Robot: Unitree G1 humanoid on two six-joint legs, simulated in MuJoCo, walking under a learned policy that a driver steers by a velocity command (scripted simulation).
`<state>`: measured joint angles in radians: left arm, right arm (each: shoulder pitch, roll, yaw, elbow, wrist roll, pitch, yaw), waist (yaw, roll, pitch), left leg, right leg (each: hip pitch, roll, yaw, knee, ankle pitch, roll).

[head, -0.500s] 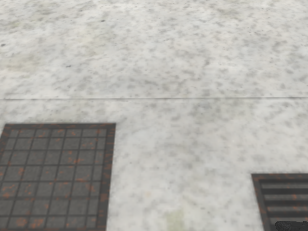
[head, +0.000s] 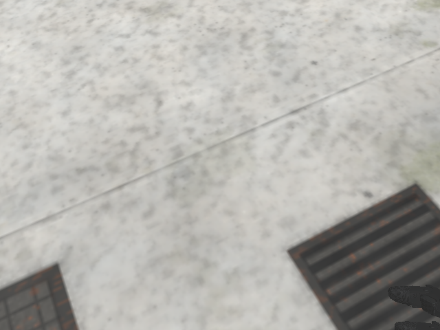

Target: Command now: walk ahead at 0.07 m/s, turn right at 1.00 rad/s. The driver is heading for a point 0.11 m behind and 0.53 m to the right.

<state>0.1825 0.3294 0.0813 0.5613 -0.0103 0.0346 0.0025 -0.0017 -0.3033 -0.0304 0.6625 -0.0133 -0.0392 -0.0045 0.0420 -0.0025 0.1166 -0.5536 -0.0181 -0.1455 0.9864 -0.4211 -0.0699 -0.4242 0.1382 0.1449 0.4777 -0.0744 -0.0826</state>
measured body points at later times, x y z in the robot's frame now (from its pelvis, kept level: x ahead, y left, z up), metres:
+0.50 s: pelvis +0.17 +0.04 +0.02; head +0.18 +0.06 +0.47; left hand +0.43 +0.21 -0.06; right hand +0.05 -0.21 -0.10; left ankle +0.11 +0.18 -0.73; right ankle +0.23 -0.17 -0.65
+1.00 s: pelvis +0.36 -0.08 +0.01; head +0.40 -0.12 +0.45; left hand +0.61 +0.12 -0.09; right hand +0.42 -0.42 -0.07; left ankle +0.55 -0.01 -0.69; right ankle +0.34 -0.18 -0.73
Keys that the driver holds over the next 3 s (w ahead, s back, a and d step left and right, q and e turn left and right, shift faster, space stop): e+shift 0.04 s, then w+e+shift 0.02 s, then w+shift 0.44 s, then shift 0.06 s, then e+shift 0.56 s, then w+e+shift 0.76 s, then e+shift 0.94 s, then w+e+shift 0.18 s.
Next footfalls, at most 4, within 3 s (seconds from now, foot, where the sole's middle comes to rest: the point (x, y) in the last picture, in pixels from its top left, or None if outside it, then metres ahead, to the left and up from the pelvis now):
0.18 left None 0.15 0.17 -0.77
0.68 right None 0.38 -0.19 -0.77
1.10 left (271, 262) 0.58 -0.08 -0.77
1.70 right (419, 327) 0.40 -0.49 -0.77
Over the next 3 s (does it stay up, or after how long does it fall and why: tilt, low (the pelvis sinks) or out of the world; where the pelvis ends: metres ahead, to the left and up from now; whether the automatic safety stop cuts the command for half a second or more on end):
stays up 0.41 -0.89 0.00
